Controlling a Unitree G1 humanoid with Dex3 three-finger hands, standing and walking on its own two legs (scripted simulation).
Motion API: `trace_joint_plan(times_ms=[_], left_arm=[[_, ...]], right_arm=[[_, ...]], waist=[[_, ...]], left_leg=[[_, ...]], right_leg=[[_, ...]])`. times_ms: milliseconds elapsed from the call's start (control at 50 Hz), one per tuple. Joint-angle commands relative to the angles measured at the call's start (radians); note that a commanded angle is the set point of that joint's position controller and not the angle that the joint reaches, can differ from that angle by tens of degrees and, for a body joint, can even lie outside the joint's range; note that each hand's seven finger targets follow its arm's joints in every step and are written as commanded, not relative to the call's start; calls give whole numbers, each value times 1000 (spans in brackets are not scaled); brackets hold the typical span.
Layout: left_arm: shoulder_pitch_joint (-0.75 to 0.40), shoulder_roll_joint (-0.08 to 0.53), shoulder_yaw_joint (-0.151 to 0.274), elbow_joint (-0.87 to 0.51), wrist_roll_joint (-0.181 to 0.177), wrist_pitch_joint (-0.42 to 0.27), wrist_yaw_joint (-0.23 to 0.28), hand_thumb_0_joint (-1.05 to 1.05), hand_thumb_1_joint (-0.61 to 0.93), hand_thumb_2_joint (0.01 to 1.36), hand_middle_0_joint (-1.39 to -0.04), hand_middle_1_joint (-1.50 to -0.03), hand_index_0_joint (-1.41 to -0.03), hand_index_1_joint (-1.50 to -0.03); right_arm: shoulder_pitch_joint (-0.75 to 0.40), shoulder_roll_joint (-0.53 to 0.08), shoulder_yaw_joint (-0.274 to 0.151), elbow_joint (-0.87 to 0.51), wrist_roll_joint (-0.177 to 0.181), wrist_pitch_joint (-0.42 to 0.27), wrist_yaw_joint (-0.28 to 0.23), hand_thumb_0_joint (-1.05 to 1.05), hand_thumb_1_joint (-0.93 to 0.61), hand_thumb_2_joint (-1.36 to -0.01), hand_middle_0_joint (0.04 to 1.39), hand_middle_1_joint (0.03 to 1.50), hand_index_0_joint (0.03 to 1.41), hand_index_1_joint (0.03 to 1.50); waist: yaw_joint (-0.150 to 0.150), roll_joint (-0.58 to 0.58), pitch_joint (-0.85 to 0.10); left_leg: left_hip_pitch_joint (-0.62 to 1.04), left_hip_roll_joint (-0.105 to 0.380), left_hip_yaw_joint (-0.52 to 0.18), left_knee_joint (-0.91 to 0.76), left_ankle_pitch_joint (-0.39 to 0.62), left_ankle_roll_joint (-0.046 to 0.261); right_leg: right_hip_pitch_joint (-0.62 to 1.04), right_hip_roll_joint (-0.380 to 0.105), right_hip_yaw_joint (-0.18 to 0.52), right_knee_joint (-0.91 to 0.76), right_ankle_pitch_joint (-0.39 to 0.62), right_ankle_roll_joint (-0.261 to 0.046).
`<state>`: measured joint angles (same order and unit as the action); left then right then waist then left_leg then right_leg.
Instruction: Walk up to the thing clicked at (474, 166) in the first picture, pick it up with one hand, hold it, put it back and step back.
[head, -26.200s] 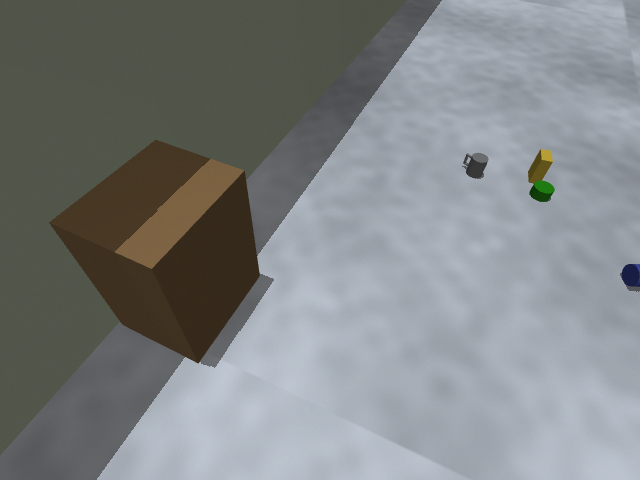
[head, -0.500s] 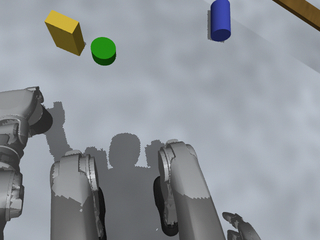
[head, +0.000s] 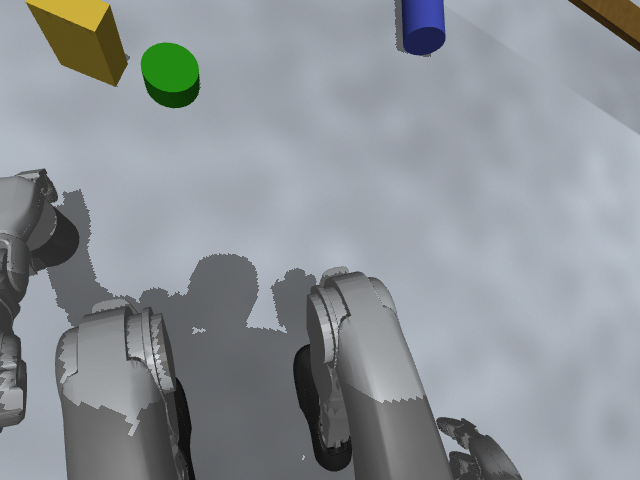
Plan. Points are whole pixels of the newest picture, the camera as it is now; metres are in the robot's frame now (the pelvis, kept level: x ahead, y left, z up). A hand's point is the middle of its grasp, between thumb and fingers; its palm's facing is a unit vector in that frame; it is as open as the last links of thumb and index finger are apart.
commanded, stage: rest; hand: left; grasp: from above
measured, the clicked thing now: (22, 239) +0.42 +0.30 -0.24
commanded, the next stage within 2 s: open in 0.70 s
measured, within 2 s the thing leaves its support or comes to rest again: rests again in 0.38 s
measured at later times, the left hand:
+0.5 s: hand (36, 236) +0.42 +0.29 -0.24, palm faces -0.44 -0.12 -0.89, open 10.4 cm
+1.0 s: hand (35, 234) +0.43 +0.29 -0.24, palm faces -0.44 -0.12 -0.89, open 10.7 cm
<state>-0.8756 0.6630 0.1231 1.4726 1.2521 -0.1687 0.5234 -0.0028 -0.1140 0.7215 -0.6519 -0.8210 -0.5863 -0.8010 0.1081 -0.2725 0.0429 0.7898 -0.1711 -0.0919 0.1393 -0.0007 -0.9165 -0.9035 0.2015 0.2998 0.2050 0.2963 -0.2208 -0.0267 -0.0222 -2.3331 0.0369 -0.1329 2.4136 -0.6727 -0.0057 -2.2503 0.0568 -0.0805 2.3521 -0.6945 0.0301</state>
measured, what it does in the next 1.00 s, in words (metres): stands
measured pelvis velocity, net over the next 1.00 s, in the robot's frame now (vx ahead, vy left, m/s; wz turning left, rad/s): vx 0.00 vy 0.00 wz -0.07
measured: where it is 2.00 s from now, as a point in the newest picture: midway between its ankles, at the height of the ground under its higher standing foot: (253, 445)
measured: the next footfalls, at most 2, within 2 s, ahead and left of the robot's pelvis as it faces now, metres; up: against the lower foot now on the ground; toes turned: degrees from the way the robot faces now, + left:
none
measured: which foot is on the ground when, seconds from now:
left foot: down 0.00-1.00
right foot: down 0.00-1.00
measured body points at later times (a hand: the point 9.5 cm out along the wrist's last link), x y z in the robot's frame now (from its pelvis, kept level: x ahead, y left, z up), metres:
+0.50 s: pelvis +0.00 +0.00 -0.02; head +0.26 +0.07 +0.34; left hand +0.44 +0.29 -0.19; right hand +0.05 -0.27 -0.12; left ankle +0.08 +0.13 -0.29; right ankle +0.10 -0.12 -0.29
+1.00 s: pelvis +0.00 +0.00 -0.03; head +0.25 +0.08 +0.34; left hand +0.45 +0.29 -0.19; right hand +0.03 -0.26 -0.11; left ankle +0.08 +0.13 -0.29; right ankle +0.10 -0.12 -0.29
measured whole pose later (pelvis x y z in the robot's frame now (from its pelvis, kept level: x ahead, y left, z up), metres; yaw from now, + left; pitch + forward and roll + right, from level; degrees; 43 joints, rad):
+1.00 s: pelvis +0.00 +0.00 -0.03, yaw -4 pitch +28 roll -10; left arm -0.94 0.82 0.17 1.71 1.30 -0.23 0.64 0.00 -0.10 0.76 -0.53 -0.89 -0.50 -0.85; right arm 0.12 -0.31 0.15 0.79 -0.24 -0.20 0.25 0.00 -0.90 -0.90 0.20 0.30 0.21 0.30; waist -0.29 -0.07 0.07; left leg -2.36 0.04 -0.22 2.54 -0.69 -0.01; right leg -2.25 0.08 -0.15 2.42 -0.68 0.04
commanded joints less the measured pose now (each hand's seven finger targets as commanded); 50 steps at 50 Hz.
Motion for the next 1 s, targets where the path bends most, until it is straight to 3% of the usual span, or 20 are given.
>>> trace_joint_plan(times_ms=[0, 40, 80, 120, 140, 200, 220, 300, 360, 460, 520, 580, 660, 680, 760, 780, 860, 880, 900, 980], left_arm=[[-326, 269, 32, -115, -14, 1, 52, 0, 385, 1036, -828, -861, -818, -871], [-312, 262, 17, -89, -16, -2, 48, 0, 381, 1011, -818, -859, -812, -865], [-333, 305, 46, -119, -16, -15, 57, 0, 379, 1004, -805, -869, -804, -870], [-321, 304, 44, -108, -9, -23, 58, 0, 391, 1007, -818, -873, -816, -874], [-295, 275, 35, -50, -7, -19, 57, 0, 406, 998, -821, -881, -823, -878], [-271, 291, 53, -53, -11, -29, 66, 0, 432, 1008, -836, -880, -838, -877], [-296, 322, 67, -96, -3, -34, 71, 0, 451, 1002, -834, -907, -844, -895], [-282, 305, 48, -41, -2, -35, 86, 0, 441, 1008, -835, -907, -841, -899], [-282, 337, 72, -75, -3, -38, 101, 0, 454, 1025, -848, -901, -852, -896], [-301, 344, 77, -68, 6, -35, 118, 0, 455, 982, -831, -894, -843, -880], [-338, 341, 55, -14, 14, -46, 123, 0, 467, 973, -833, -903, -847, -887], [-304, 388, 101, 2, 5, -54, 134, 0, 486, 980, -834, -927, -854, -906], [-317, 327, 40, 52, 11, -55, 122, 0, 511, 1021, -854, -954, -871, -935], [-310, 353, 52, 53, 13, -58, 126, 0, 493, 1004, -835, -957, -855, -935], [-318, 368, 45, 102, 29, -60, 134, 0, 529, 977, -856, -954, -882, -926], [-313, 379, 60, 106, 23, -63, 140, 0, 507, 968, -836, -952, -863, -923], [-333, 347, 26, 107, 23, -64, 144, 0, 187, 887, -516, -931, -543, -902], [-317, 375, 51, 113, 25, -64, 152, 0, 107, 879, -446, -942, -476, -910], [-328, 408, 61, 108, 37, -64, 156, 0, 27, 877, -398, -954, -429, -920], [-362, 384, 39, 106, 37, -68, 164, 0, -245, 916, -261, -984, -283, -960]], right_arm=[[209, -245, -65, -5, -7, -12, -9, 0, -900, -897, 200, 300, 200, 300], [200, -239, -56, -8, -7, -14, -3, 0, -901, -897, 200, 300, 200, 300], [215, -250, -49, -1, -10, -15, 0, 0, -899, -896, 200, 300, 200, 300], [213, -247, -48, 2, -14, -19, 6, 0, -900, -896, 200, 300, 200, 300], [207, -255, -42, -8, -18, -23, 9, 0, -901, -897, 200, 300, 200, 300], [202, -262, -39, -13, -18, -28, 17, 0, -898, -896, 201, 300, 200, 300], [205, -263, -40, -5, -21, -29, 19, 0, -898, -895, 201, 300, 200, 300], [188, -260, -27, -17, -25, -35, 32, 0, -902, -897, 200, 300, 200, 300], [190, -264, -26, -9, -29, -40, 34, 0, -900, -897, 200, 300, 200, 300], [197, -274, -20, 4, -39, -47, 48, 0, -899, -897, 200, 300, 200, 300], [200, -279, -9, 8, -49, -60, 57, 0, -899, -897, 201, 300, 200, 300], [198, -300, -6, -8, -50, -68, 61, 0, -895, -896, 201, 300, 200, 300], [205, -293, 7, 0, -55, -83, 74, 0, -898, -898, 200, 300, 200, 300], [198, -296, 7, -3, -53, -86, 74, 0, -898, -898, 200, 300, 200, 300], [200, -308, 13, -3, -60, -95, 82, 0, -899, -898, 200, 300, 200, 300], [202, -314, 12, 2, -60, -96, 81, 0, -899, -898, 200, 300, 200, 300], [189, -308, 27, -17, -60, -111, 91, 0, -889, -894, 201, 300, 201, 300], [196, -316, 22, -3, -61, -112, 91, 0, -888, -894, 201, 301, 201, 301], [208, -323, 20, 1, -63, -113, 95, 0, -888, -894, 201, 301, 201, 301], [191, -316, 29, -9, -69, -128, 107, 0, -890, -896, 201, 301, 201, 301]], waist=[[-18, 291, -697], [-22, 281, -679], [-22, 275, -691], [-20, 295, -678], [-37, 267, -649], [-21, 295, -659], [-21, 325, -674], [-33, 314, -642], [-28, 336, -667], [-52, 329, -659], [-76, 328, -582], [-58, 294, -596], [-89, 289, -583], [-76, 295, -587], [-91, 291, -540], [-87, 290, -531], [-92, 302, -528], [-92, 303, -535], [-97, 322, -532], [-112, 339, -512]], left_leg=[[526, -17, 84, -214, 151, 32], [509, -14, 82, -197, 154, 33], [499, -14, 77, -188, 165, 33], [491, -13, 80, -178, 169, 31], [485, -15, 75, -169, 161, 31], [502, -14, 66, -181, 154, 27], [521, -13, 65, -182, 162, 23], [472, -11, 64, -158, 146, 28], [506, -8, 58, -157, 173, 23], [500, -4, 55, -124, 212, 24], [451, -5, 51, -116, 162, 25], [428, -7, 45, -119, 148, 32], [439, -6, 38, -110, 153, 30], [431, -5, 36, -111, 152, 31], [423, -5, 28, -117, 115, 28], [410, -3, 28, -116, 110, 29], [425, -6, 25, -125, 107, 26], [439, -3, 21, -128, 117, 24], [440, -2, 23, -123, 126, 24], [434, 0, 19, -122, 112, 21]], right_leg=[[314, 15, -86, -237, 228, -60], [322, 19, -86, -232, 238, -59], [337, 20, -92, -223, 247, -57], [339, 23, -91, -215, 251, -58], [316, 22, -102, -215, 242, -59], [312, 24, -113, -206, 226, -60], [311, 27, -118, -192, 237, -61], [317, 31, -113, -195, 234, -59], [325, 33, -119, -183, 257, -58], [335, 37, -125, -169, 308, -53], [302, 35, -131, -169, 256, -56], [335, 38, -135, -191, 239, -52], [328, 40, -145, -175, 246, -48], [333, 43, -141, -178, 246, -50], [297, 45, -152, -172, 207, -52], [301, 46, -152, -179, 201, -52], [294, 46, -158, -179, 197, -52], [298, 47, -165, -171, 208, -53], [301, 48, -160, -166, 220, -53], [288, 48, -161, -163, 207, -55]])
